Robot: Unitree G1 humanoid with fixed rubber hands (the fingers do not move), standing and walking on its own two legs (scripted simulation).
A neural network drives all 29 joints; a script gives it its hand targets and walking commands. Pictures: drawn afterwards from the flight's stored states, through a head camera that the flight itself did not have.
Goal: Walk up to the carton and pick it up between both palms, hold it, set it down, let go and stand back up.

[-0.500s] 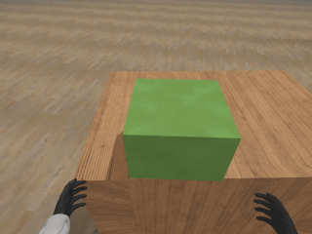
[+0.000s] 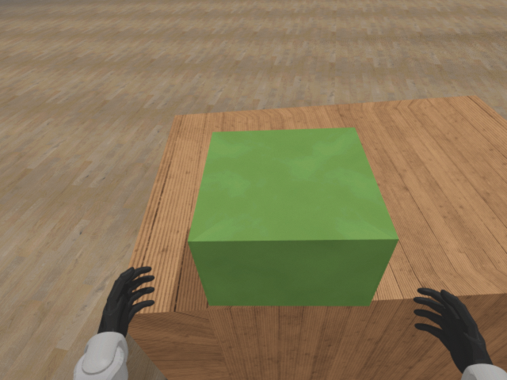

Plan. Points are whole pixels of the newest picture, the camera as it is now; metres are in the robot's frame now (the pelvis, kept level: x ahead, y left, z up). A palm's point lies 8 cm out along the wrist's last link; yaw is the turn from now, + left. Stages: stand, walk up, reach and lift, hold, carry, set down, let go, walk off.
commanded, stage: reach and lift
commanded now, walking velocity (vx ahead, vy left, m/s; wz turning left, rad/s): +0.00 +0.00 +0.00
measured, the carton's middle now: (285, 212) +0.45 -0.02 +0.00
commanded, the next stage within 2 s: none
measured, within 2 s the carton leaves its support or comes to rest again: neither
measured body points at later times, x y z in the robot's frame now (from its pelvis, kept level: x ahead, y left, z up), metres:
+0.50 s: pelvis +0.02 +0.01 +0.00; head +0.01 +0.00 +0.45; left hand +0.27 +0.23 +0.03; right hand +0.29 -0.27 +0.07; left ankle +0.00 +0.14 -0.74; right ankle +0.02 -0.13 -0.74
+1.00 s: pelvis +0.02 +0.01 +0.00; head +0.03 -0.01 +0.45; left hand +0.37 +0.21 +0.11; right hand +0.37 -0.26 +0.11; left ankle +0.00 +0.14 -0.74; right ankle +0.02 -0.13 -0.74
